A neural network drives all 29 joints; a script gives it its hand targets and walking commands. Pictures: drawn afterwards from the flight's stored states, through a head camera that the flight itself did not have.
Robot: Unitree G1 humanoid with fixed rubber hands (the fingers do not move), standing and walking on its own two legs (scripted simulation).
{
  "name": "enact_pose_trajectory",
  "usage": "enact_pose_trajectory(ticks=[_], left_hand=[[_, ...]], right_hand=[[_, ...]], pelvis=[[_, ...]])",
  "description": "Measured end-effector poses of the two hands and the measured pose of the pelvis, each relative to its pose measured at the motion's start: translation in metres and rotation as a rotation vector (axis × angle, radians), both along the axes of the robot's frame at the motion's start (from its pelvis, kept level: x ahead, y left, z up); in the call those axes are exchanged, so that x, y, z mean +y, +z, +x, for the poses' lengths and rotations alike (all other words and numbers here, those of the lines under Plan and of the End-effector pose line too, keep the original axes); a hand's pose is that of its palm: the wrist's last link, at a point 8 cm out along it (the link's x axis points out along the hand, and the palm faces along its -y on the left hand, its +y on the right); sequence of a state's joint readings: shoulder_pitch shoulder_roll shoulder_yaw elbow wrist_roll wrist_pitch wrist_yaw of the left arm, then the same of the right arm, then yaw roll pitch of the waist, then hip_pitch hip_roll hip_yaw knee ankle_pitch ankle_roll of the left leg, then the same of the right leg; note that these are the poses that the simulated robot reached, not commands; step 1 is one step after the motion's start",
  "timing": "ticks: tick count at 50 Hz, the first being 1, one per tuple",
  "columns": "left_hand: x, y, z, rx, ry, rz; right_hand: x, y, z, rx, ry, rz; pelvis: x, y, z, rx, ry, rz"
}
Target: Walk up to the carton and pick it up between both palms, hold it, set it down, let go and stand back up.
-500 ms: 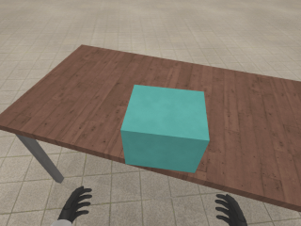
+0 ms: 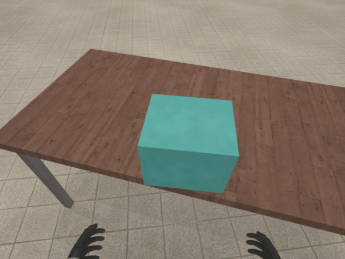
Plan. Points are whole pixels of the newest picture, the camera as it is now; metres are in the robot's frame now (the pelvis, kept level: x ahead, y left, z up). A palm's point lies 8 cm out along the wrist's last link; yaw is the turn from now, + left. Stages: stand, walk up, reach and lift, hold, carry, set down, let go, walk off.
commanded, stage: let go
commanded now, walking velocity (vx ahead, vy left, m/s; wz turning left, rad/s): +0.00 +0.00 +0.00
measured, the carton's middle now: (187, 143) +0.46 -0.02 -0.03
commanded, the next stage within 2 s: stand in 0.38 s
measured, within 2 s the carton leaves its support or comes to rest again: neither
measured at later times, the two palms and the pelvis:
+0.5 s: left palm out of the picture +0.14 +0.24 -0.09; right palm out of the picture +0.12 -0.24 -0.10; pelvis +0.00 -0.01 +0.00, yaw +2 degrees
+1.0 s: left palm out of the picture -0.01 +0.24 -0.13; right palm out of the picture +0.05 -0.24 -0.13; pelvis +0.00 +0.00 +0.00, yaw +6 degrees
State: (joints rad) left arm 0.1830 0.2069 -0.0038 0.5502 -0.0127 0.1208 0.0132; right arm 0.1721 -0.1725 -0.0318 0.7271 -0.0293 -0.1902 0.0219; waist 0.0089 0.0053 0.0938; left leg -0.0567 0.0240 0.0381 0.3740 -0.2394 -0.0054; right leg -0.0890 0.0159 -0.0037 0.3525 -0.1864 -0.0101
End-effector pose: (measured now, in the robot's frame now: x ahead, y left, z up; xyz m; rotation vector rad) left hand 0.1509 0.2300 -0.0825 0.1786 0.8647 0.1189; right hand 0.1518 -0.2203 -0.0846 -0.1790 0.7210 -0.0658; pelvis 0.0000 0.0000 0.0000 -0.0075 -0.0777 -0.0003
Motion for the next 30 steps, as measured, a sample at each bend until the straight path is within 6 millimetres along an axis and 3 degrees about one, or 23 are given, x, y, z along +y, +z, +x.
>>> enact_pose_trajectory(ticks=[21, 25, 30], left_hand=[[-0.007, 0.000, -0.002, -0.009, -0.026, 0.015], [0.005, -0.004, -0.016, -0.013, -0.019, 0.040], [0.020, -0.017, -0.048, 0.054, 0.054, 0.045]], right_hand=[[-0.009, -0.001, -0.007, 0.012, -0.005, -0.014], [-0.015, -0.019, -0.027, 0.182, -0.008, -0.029], [-0.025, -0.032, -0.057, 0.325, -0.017, -0.040]], pelvis=[[-0.005, -0.002, -0.004, 0.001, 0.004, 0.002], [-0.005, -0.003, -0.003, 0.042, 0.032, -0.004], [-0.006, -0.004, -0.001, 0.062, 0.056, -0.003]])
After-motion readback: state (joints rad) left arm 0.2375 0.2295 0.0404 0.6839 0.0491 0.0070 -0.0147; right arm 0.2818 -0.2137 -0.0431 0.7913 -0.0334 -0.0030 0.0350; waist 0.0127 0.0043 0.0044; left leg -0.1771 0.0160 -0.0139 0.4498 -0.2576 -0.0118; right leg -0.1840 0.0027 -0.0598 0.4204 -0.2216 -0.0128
